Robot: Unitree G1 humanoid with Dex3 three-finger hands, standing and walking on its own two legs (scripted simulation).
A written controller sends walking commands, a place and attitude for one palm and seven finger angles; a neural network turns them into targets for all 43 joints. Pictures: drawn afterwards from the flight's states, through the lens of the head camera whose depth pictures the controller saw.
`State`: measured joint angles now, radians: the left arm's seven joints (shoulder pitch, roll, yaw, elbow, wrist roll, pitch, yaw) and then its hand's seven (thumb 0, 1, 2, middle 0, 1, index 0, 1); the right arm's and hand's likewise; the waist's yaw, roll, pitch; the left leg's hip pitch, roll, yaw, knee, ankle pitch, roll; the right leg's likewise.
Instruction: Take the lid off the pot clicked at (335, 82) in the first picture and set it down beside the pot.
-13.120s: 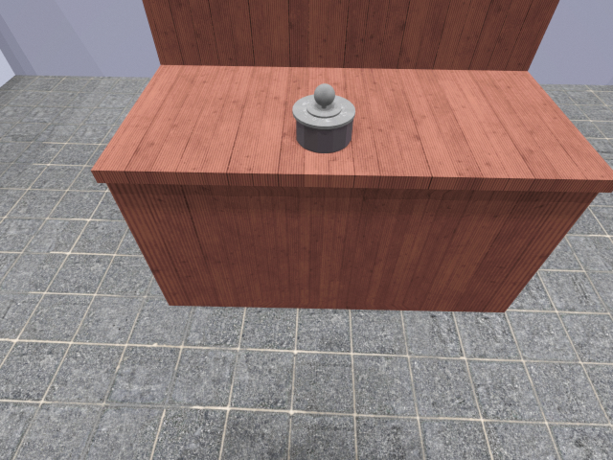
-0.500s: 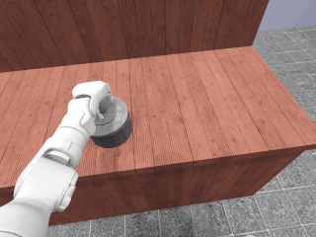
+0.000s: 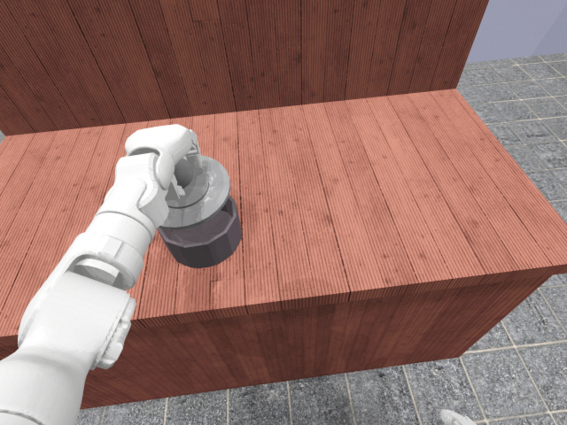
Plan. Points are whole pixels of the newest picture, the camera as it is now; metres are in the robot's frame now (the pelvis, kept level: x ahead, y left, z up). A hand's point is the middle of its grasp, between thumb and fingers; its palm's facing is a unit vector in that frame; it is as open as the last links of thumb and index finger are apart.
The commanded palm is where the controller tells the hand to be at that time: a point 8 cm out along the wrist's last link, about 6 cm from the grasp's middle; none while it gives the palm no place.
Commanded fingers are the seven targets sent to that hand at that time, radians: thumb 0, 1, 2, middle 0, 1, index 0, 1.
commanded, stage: lift the lid straight up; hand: left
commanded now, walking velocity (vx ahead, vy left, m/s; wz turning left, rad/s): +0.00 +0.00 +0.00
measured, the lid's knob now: (176, 173) +0.49 +0.17 +0.09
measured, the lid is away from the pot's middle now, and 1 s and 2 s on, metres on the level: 0.01 0.02 0.10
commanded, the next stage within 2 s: move the lid sideways beside the pot in 1.16 s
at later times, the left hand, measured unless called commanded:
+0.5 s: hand (166, 160) +0.45 +0.16 +0.15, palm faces -0.25 -0.06 -0.97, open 8.0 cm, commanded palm +0.45 +0.16 +0.22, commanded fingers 0.00 0.63 0.98 -0.79 -1.05 -0.79 -1.04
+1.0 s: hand (157, 133) +0.47 +0.16 +0.19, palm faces -0.24 -0.06 -0.97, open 8.0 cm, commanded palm +0.46 +0.16 +0.25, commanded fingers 0.00 0.63 0.98 -0.79 -1.05 -0.79 -1.04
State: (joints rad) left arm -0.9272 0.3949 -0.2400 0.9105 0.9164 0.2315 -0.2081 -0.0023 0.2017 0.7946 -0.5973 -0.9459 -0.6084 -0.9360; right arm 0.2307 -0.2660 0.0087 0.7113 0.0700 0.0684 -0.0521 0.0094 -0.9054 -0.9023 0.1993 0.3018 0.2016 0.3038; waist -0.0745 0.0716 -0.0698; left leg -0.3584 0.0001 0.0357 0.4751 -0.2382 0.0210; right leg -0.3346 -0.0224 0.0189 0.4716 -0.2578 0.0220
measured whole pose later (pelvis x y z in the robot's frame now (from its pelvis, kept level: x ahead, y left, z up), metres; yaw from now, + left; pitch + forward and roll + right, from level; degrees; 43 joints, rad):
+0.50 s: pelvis -0.01 +0.00 +0.00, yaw +1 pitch +5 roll +0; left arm -1.01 0.39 -0.28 0.88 0.91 0.29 -0.29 0.00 0.20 0.80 -0.60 -0.95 -0.61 -0.94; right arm 0.19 -0.26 0.03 0.70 0.07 0.07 -0.05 0.01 -0.91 -0.90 0.20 0.30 0.20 0.30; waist -0.06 0.07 -0.06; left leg -0.33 -0.01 0.02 0.45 -0.22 0.02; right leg -0.30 -0.03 0.01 0.47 -0.25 0.02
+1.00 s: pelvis -0.01 +0.00 +0.00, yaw +1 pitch +5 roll +0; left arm -1.11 0.44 -0.26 0.89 0.92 0.30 -0.37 0.00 0.20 0.79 -0.60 -0.95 -0.61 -0.94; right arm 0.22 -0.28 0.03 0.71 0.07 0.04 -0.05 0.01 -0.91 -0.90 0.20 0.30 0.20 0.30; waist -0.07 0.07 -0.05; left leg -0.31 -0.01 0.03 0.42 -0.21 0.02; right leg -0.29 -0.04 0.01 0.44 -0.24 0.03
